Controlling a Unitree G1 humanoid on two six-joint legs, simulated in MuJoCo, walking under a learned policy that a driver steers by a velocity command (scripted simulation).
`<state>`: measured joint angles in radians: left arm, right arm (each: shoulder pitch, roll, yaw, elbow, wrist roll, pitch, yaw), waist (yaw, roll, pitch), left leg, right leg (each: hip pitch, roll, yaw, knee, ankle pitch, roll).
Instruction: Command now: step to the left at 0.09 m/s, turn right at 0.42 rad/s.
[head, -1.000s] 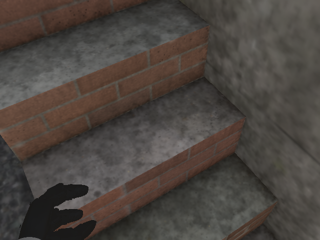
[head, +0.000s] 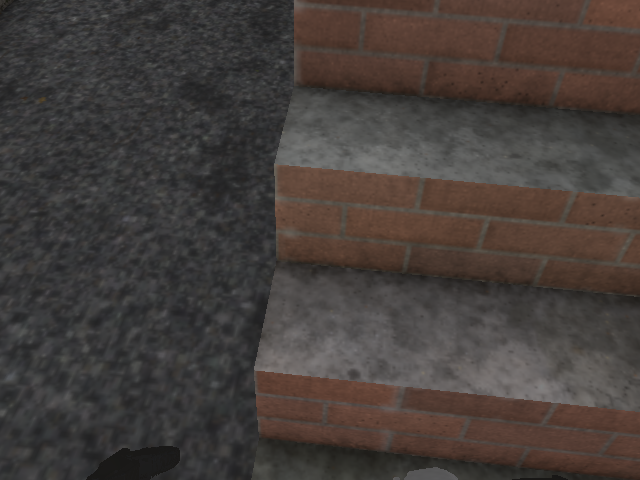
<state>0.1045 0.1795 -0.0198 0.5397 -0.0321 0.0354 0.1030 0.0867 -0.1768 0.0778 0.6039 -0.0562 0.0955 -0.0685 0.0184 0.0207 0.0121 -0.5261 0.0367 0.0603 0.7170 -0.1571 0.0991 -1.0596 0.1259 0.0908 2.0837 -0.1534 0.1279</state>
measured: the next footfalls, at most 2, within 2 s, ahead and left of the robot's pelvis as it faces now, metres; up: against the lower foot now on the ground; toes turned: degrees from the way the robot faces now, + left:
right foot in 0.34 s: -0.19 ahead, -0.13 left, -0.22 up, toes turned -9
left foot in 0.78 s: +0.18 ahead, -0.08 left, +0.00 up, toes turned -22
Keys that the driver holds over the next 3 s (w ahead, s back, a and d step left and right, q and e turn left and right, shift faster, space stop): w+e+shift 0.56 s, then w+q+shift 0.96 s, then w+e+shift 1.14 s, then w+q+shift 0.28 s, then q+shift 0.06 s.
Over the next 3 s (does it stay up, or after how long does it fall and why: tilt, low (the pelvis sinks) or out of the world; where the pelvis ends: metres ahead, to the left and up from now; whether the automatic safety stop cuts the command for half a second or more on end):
stays up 0.49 0.05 0.25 its command is cut before an obstacle after 0.5 s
